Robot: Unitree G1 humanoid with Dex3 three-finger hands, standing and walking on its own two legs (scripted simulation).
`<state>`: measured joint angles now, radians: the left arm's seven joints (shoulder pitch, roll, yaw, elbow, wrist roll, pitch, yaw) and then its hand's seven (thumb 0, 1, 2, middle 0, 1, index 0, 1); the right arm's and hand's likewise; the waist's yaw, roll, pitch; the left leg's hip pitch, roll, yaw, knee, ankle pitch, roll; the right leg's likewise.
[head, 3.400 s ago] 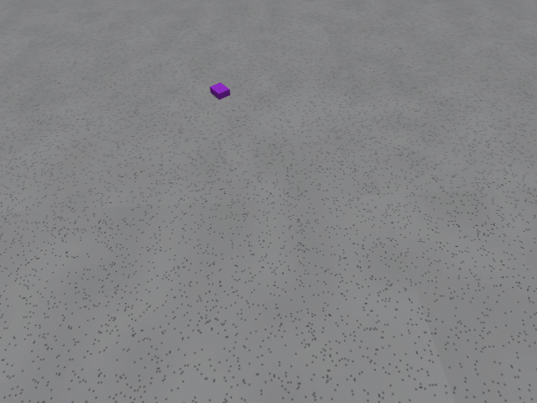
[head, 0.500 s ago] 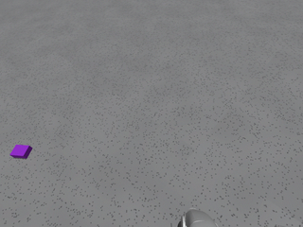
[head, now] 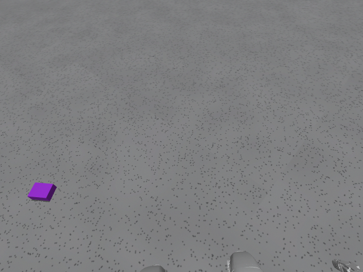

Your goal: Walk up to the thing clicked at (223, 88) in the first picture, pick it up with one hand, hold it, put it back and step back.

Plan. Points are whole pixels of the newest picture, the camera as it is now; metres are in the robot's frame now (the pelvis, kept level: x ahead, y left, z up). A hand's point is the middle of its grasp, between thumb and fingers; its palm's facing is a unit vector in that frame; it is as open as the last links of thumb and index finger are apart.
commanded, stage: walk up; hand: left
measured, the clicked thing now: (42, 191) +0.65 +0.88 -0.71
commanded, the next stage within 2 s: none
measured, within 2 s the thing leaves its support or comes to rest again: neither
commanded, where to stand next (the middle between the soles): +0.25 +0.71 m, yaw -11 degrees
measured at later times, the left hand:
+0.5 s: hand out of the picture +0.15 +0.52 -0.10, palm faces -0.06 -0.78 -0.62, open 7.4 cm
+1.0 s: hand out of the picture +0.19 +0.70 -0.10, palm faces -0.08 -0.81 -0.58, open 7.4 cm
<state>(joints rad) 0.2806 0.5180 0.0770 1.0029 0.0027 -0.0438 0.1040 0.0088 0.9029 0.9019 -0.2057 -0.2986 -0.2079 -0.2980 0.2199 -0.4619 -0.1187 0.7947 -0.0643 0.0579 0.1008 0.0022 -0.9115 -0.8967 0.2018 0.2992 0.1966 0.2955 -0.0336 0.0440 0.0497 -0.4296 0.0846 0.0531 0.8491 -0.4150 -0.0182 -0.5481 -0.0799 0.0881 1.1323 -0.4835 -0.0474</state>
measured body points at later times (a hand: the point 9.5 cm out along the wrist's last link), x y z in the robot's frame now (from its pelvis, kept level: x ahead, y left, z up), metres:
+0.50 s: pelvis +0.07 +0.19 +0.00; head +0.09 +0.15 +0.44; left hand +0.15 +0.56 -0.06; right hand +0.16 -0.15 -0.12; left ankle +0.11 +0.38 -0.68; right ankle +0.13 -0.01 -0.70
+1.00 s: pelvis +0.11 +0.40 +0.00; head +0.15 +0.35 +0.45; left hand +0.19 +0.74 -0.06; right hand +0.18 +0.07 -0.13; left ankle +0.13 +0.56 -0.62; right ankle +0.17 +0.24 -0.70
